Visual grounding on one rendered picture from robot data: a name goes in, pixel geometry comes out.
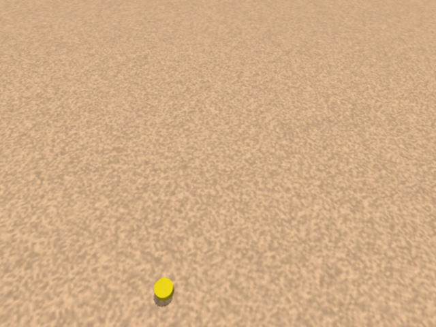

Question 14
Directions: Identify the tin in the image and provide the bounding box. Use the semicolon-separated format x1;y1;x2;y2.
154;278;174;300

